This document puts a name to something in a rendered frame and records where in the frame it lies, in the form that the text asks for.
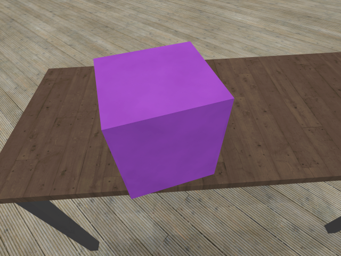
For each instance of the carton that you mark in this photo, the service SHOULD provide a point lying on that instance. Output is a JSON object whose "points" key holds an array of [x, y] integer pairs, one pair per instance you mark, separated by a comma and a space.
{"points": [[163, 113]]}

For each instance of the table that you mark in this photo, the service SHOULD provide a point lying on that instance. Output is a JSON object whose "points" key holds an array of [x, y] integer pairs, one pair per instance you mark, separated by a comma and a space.
{"points": [[284, 128]]}

